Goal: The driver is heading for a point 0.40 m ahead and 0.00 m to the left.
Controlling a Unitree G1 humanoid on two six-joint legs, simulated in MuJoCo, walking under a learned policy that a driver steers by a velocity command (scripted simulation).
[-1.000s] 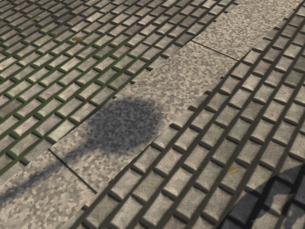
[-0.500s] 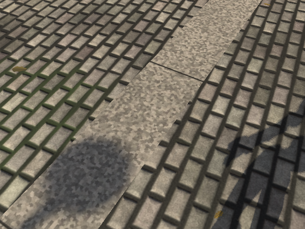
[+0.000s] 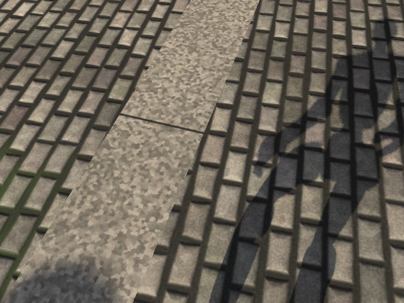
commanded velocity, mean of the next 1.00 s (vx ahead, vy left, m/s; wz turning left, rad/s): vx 0.24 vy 0.00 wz -0.23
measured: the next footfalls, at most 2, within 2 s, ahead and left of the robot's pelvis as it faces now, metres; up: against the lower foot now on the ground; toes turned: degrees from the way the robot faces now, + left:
left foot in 0.28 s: +0.35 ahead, +0.14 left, +0.00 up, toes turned -11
right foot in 0.68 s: +0.37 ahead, -0.11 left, +0.00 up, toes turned -9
